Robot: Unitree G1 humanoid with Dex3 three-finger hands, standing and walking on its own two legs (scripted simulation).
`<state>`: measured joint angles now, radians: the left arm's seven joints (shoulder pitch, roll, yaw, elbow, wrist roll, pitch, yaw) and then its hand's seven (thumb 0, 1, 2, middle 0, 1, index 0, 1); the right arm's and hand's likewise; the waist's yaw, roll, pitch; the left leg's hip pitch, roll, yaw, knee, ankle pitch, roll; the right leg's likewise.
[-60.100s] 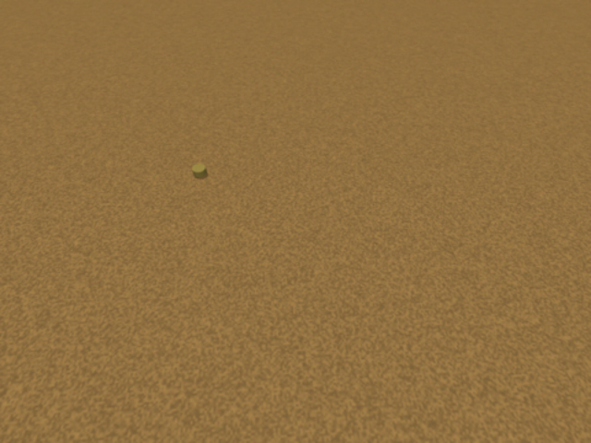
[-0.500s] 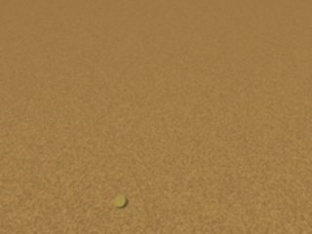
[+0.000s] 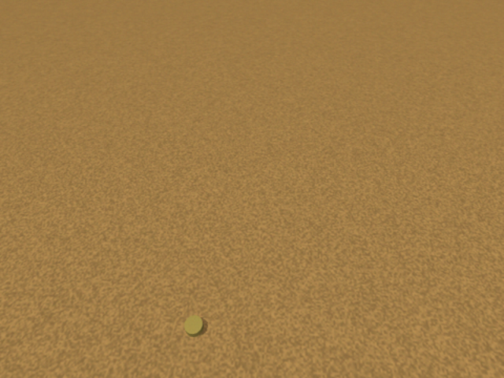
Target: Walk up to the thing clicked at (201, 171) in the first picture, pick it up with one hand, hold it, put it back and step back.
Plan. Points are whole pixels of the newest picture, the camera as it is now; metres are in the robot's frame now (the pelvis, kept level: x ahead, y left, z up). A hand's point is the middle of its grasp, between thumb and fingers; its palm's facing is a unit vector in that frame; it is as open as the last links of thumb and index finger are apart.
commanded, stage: stand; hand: left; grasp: from above
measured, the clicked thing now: (194, 326) +0.48 +0.24 -0.76
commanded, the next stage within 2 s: step back in 1.36 s
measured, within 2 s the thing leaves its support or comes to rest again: neither
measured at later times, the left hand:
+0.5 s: hand out of the picture +0.08 +0.24 -0.16, palm faces +0.02 -0.94 -0.34, open 7.4 cm
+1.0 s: hand out of the picture +0.09 +0.24 -0.15, palm faces +0.01 -0.94 -0.34, open 7.4 cm
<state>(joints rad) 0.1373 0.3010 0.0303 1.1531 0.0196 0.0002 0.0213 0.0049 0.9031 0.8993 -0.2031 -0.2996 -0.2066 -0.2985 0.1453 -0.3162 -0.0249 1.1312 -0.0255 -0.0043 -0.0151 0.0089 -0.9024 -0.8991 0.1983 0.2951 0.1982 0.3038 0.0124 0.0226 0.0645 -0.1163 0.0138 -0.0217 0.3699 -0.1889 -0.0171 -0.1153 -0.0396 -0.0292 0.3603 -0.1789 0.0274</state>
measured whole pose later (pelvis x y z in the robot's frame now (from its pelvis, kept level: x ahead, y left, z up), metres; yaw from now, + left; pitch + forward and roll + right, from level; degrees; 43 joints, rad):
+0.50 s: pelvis +0.01 -0.01 +0.00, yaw +0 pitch -3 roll +0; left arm 0.10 0.31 0.03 1.16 0.01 0.00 0.01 0.00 0.90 0.90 -0.20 -0.30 -0.21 -0.30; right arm 0.12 -0.33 -0.01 1.14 -0.02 -0.01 -0.01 0.01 -0.90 -0.90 0.20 0.30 0.20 0.30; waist 0.01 0.02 0.06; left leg -0.11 0.03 -0.02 0.34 -0.19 -0.03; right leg -0.11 -0.03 -0.03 0.33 -0.18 0.02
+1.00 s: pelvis +0.01 -0.01 +0.00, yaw +0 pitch -2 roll +0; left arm 0.10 0.32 0.03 1.16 0.01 -0.01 0.00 0.00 0.90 0.90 -0.20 -0.30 -0.21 -0.30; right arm 0.11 -0.34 -0.01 1.14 -0.02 -0.01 -0.01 0.01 -0.90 -0.90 0.20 0.30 0.20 0.30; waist 0.00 0.02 0.06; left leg -0.10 0.03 -0.02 0.33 -0.19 -0.03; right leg -0.11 -0.02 -0.03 0.33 -0.18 0.02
